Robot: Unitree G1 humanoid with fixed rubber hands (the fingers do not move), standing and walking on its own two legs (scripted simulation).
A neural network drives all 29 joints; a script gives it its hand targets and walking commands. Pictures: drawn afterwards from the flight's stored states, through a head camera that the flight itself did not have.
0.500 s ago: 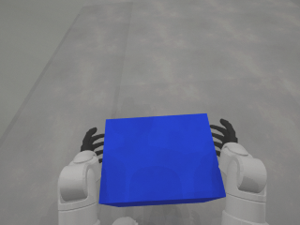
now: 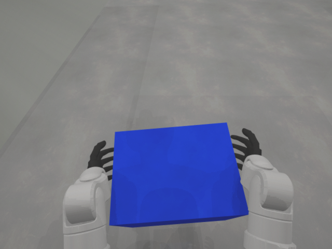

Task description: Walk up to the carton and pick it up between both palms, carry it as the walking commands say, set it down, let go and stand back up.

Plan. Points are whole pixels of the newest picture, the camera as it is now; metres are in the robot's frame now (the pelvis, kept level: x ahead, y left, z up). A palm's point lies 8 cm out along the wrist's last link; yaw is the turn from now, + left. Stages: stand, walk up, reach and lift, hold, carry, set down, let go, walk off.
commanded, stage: carry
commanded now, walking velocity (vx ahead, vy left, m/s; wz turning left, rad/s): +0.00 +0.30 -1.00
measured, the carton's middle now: (174, 180) +0.29 -0.01 -0.01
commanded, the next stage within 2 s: none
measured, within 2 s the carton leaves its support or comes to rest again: neither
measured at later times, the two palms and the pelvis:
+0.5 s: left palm (120, 168) +0.28 +0.11 +0.07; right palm (279, 229) +0.15 -0.19 +0.06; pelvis -0.04 +0.08 -0.01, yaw -24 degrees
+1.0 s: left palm (128, 156) +0.32 +0.10 +0.06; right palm out of the picture +0.08 -0.13 +0.08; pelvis +0.01 +0.19 +0.00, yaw -49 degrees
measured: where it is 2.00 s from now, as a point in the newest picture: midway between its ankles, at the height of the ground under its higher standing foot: outside the picture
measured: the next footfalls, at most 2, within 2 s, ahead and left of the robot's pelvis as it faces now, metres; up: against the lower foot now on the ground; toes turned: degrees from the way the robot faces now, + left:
left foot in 0.20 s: +0.02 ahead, +0.18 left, +0.00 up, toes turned -3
right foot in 0.50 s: -0.06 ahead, -0.02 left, +0.00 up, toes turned -29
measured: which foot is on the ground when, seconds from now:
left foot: up 0.00-0.18, down 0.20-0.50, up 0.52-0.86, down 0.88-1.00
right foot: down 0.00-0.20, up 0.22-0.48, down 0.50-0.88, up 0.90-1.00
